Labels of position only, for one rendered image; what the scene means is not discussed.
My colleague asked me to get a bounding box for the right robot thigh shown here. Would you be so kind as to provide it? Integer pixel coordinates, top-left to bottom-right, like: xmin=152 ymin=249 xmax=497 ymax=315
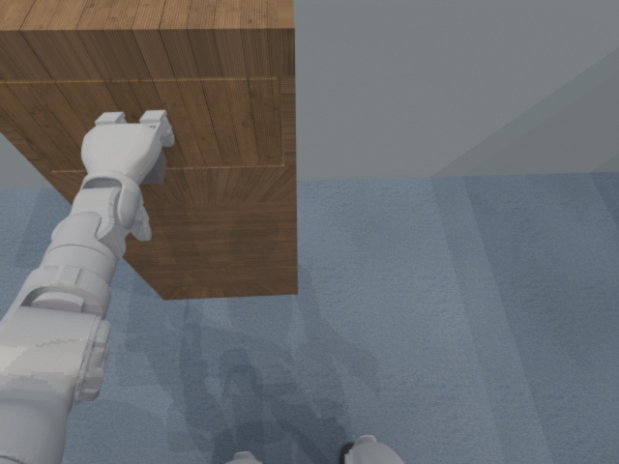
xmin=344 ymin=443 xmax=404 ymax=464

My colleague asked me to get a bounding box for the robot left upper arm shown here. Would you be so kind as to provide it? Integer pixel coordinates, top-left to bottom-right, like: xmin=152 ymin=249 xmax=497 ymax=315
xmin=0 ymin=306 xmax=111 ymax=464

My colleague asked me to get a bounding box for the cabinet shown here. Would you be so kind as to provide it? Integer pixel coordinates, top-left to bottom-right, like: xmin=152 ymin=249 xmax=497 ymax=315
xmin=0 ymin=0 xmax=298 ymax=300

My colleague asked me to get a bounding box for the left robot shin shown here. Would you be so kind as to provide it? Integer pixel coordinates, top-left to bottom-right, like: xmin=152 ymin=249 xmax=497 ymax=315
xmin=233 ymin=451 xmax=258 ymax=462

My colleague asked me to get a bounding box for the robot left forearm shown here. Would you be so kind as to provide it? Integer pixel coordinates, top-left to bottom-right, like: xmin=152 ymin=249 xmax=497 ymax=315
xmin=0 ymin=170 xmax=141 ymax=338

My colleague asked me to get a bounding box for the drawer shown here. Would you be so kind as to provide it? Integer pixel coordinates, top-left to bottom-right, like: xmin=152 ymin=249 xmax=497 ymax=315
xmin=0 ymin=76 xmax=282 ymax=170

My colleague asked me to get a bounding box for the handle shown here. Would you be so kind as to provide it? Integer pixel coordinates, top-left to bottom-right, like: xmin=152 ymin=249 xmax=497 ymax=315
xmin=141 ymin=150 xmax=167 ymax=185

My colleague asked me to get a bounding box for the left robot hand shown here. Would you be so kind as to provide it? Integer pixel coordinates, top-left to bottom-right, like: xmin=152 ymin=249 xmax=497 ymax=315
xmin=81 ymin=110 xmax=175 ymax=241

